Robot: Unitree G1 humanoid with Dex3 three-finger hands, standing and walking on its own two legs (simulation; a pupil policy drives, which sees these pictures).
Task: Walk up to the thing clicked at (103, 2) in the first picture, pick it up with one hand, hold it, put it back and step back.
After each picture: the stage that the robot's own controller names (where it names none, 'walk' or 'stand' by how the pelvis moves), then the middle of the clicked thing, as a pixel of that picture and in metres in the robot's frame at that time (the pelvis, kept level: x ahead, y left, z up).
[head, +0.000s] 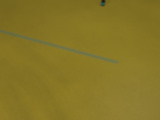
stand; (103, 1) +2.33 -0.34 -0.72
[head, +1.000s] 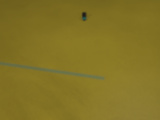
walk; (84, 16) +2.20 +0.07 -0.69
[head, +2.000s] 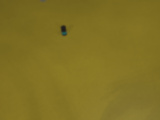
walk; (63, 30) +1.55 +0.33 -0.72
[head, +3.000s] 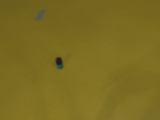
walk; (59, 63) +1.05 +0.31 -0.72
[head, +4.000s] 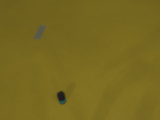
walk; (61, 97) +0.68 +0.23 -0.72
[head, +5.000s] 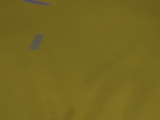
walk; out of the picture +0.44 +0.14 -0.69
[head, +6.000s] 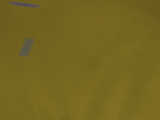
stand; out of the picture +0.36 +0.17 -0.72
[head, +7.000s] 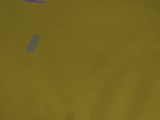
stand; out of the picture +0.36 +0.16 -0.72
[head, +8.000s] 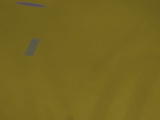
stand; out of the picture +0.35 +0.16 -0.73
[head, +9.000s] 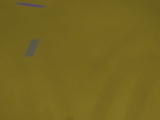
stand; out of the picture +0.35 +0.16 -0.73
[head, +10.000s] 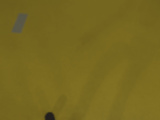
go down; (50, 118) +0.37 +0.17 -0.69
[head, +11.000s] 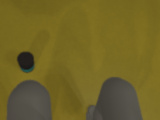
go down; (26, 62) +0.44 +0.19 -0.29
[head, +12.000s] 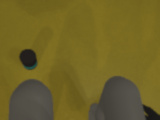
close in; (29, 60) +0.44 +0.18 -0.30
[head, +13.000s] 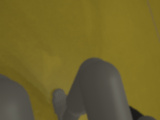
close in; out of the picture +0.44 +0.23 -0.23
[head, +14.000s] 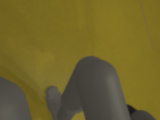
close; out of the picture +0.43 +0.24 -0.23
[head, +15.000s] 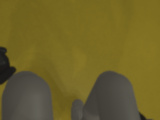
lift; out of the picture +0.35 +0.23 -0.18
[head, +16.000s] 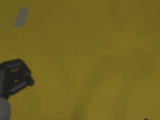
hold; out of the picture +0.25 +0.11 -0.62
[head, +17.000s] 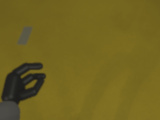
hold; out of the picture +0.22 +0.12 -0.70
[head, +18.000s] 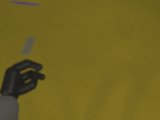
stand; out of the picture +0.21 +0.12 -0.71
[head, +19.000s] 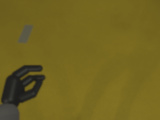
hold; out of the picture +0.22 +0.12 -0.69
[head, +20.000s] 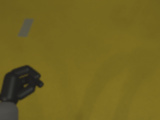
crouch; out of the picture +0.23 +0.12 -0.68
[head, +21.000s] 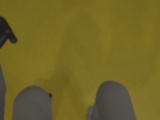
crouch; (38, 99) +0.29 +0.13 -0.37
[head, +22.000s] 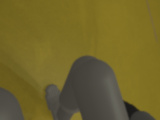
lower; out of the picture +0.28 +0.16 -0.26
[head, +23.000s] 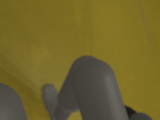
lower; out of the picture +0.29 +0.17 -0.26
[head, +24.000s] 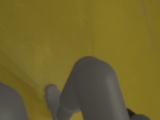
lower; out of the picture +0.28 +0.16 -0.26
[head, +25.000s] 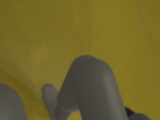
lower; out of the picture +0.29 +0.16 -0.26
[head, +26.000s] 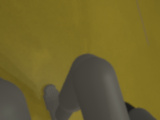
loosen; out of the picture +0.29 +0.16 -0.25
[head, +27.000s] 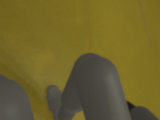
withdraw; out of the picture +0.28 +0.15 -0.24
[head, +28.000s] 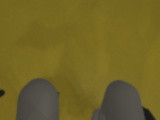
walk; (44, 97) +0.30 +0.12 -0.32
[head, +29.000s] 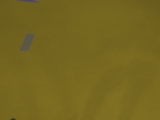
stand; out of the picture +0.22 +0.10 -0.67
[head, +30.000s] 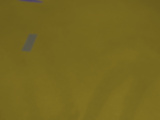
stand; out of the picture +0.21 +0.12 -0.69
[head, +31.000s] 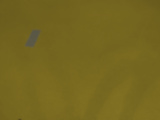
stand; out of the picture +0.23 +0.12 -0.70
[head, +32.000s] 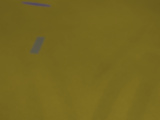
walk; out of the picture +0.23 +0.12 -0.75
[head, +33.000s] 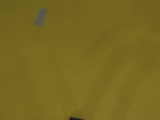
walk; out of the picture +0.35 +0.02 -0.73
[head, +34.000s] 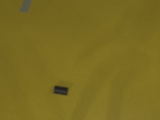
walk; (60, 90) +0.62 +0.11 -0.73
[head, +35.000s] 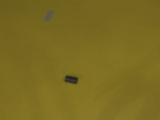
stand; (71, 79) +0.88 +0.15 -0.73
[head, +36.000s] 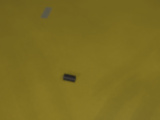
stand; (69, 77) +0.89 +0.11 -0.75
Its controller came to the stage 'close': yes
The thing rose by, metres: 0.22
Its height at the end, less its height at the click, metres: -0.02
